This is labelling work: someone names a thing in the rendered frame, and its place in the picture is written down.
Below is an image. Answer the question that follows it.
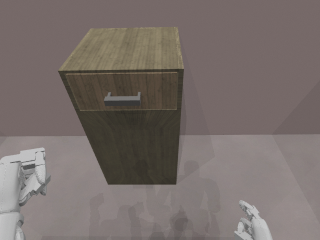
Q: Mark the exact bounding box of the robot left hand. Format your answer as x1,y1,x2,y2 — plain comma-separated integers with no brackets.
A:
0,147,51,214

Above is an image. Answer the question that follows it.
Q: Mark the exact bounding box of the handle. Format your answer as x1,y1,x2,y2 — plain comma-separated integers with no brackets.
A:
104,92,141,106

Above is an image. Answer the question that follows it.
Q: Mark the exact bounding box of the drawer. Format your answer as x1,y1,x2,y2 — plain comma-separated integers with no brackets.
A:
66,72,177,110

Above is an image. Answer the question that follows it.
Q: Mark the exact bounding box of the cabinet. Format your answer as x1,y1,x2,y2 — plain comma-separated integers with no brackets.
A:
58,27,184,185

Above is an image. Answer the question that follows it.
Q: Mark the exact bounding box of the robot right hand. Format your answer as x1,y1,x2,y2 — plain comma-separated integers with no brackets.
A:
234,200,273,240

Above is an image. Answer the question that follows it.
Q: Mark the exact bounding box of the left robot forearm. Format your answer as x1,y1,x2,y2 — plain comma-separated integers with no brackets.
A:
0,212,26,240

